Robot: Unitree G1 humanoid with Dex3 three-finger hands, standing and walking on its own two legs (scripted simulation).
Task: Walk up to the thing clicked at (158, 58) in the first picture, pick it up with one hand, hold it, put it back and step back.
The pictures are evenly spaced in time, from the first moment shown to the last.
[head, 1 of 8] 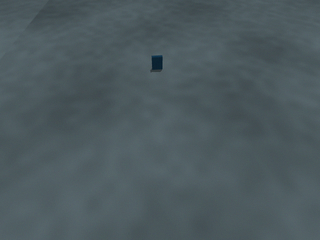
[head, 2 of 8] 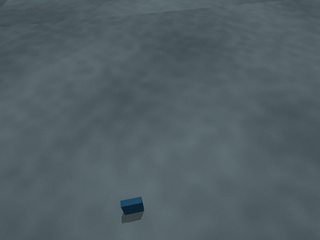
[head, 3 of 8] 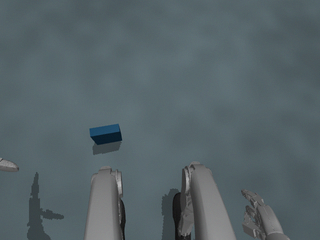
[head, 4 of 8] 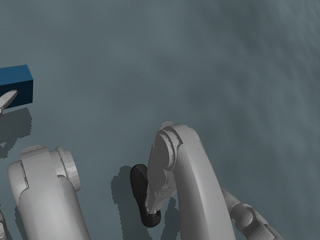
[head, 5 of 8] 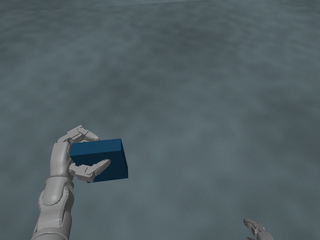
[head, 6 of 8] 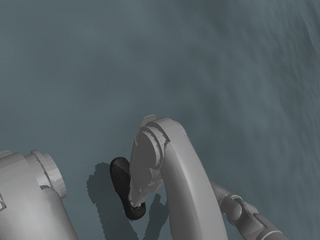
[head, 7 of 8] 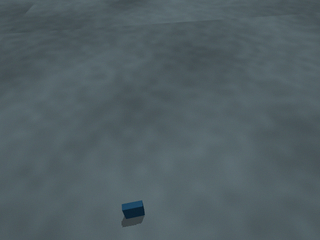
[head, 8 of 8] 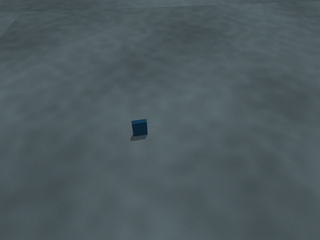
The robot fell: no
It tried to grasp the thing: yes
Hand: left
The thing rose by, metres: 0.67
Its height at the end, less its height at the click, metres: +0.00
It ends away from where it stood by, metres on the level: 0.02
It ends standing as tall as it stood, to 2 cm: yes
